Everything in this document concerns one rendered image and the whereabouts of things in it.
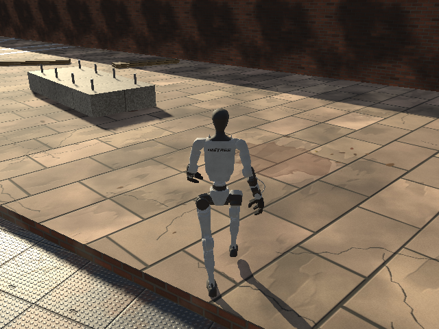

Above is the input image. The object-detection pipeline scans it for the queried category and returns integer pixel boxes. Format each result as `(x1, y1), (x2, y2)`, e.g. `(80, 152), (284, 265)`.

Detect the left robot upper arm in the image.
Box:
(187, 138), (206, 173)

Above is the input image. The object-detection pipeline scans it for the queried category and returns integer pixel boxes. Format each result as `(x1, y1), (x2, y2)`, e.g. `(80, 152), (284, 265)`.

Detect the robot right thigh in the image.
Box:
(228, 190), (243, 218)

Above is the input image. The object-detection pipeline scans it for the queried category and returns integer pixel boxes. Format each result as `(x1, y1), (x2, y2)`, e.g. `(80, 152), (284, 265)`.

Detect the right robot forearm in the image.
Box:
(247, 167), (262, 199)

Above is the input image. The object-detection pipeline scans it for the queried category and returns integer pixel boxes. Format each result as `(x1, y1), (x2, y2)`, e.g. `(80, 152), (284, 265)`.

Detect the robot head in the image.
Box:
(209, 108), (232, 141)

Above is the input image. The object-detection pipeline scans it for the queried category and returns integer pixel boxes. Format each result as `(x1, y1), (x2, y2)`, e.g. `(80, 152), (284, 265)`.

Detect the robot left hand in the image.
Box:
(187, 172), (203, 183)

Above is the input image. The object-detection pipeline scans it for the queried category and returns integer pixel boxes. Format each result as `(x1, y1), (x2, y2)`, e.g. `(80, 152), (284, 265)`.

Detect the right robot upper arm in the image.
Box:
(234, 138), (253, 178)

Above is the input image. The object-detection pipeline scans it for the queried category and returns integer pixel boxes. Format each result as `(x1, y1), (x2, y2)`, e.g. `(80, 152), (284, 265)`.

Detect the left robot forearm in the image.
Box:
(186, 164), (195, 178)

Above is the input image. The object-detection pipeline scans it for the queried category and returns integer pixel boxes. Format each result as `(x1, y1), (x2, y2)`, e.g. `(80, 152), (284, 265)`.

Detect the robot right hand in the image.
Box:
(248, 198), (264, 215)

